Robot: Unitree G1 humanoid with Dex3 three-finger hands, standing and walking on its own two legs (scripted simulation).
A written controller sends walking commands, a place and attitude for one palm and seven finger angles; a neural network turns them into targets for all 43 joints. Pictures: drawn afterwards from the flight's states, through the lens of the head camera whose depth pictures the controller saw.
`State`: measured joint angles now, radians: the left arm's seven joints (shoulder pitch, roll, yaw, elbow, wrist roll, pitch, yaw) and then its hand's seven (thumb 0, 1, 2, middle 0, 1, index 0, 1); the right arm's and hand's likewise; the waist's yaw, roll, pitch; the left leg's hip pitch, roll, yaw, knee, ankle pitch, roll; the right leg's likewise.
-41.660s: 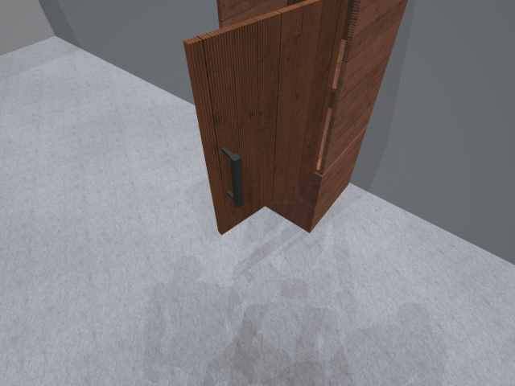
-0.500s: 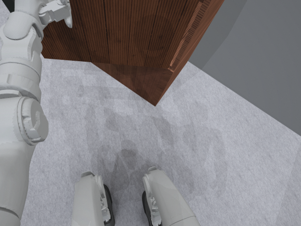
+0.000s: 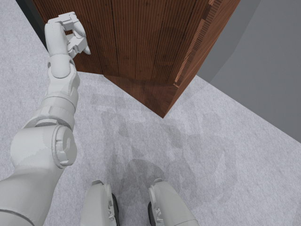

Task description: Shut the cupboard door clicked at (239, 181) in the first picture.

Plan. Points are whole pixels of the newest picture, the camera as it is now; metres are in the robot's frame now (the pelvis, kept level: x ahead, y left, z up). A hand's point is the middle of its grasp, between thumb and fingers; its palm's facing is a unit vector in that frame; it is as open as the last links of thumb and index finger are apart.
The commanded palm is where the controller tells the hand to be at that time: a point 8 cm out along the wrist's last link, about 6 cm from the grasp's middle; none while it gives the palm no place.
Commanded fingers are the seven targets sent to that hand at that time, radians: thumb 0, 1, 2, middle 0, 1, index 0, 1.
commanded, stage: pull the fist back off the door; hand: left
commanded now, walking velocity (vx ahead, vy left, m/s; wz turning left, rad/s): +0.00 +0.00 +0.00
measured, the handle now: (41, 21) +0.64 +0.19 +0.06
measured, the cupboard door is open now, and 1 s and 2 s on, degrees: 31 31 31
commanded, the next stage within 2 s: draw the hand back to the body in 0.44 s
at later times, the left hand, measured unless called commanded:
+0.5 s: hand (85, 69) +0.49 +0.09 +0.06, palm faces +0.07 -1.00 -0.05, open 3.1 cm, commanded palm +0.47 +0.13 +0.05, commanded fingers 0.00 0.90 0.90 -1.30 -1.50 -1.30 -1.50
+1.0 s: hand (29, 93) +0.38 +0.15 +0.16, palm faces +0.08 -1.00 -0.04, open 3.1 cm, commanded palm +0.34 +0.20 +0.16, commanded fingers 0.00 0.90 0.90 -1.22 -1.41 -1.22 -1.41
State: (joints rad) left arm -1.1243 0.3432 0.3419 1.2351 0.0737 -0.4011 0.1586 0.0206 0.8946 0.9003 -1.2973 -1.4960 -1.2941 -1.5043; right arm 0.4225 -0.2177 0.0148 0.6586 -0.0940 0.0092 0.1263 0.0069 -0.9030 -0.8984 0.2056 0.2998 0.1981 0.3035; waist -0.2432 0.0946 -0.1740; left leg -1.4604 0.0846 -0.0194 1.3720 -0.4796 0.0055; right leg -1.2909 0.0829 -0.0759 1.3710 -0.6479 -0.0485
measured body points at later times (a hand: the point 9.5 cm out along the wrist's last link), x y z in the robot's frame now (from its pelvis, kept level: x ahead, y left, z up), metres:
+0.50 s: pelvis +0.00 +0.00 +0.02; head +0.14 +0.01 +0.45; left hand +0.48 +0.14 +0.06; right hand +0.06 -0.25 -0.11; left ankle +0.06 +0.12 -0.59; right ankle -0.01 -0.10 -0.59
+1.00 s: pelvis +0.01 +0.00 +0.09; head +0.07 -0.01 +0.53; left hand +0.37 +0.20 +0.16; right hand +0.10 -0.25 -0.04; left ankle +0.06 +0.12 -0.59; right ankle -0.01 -0.10 -0.59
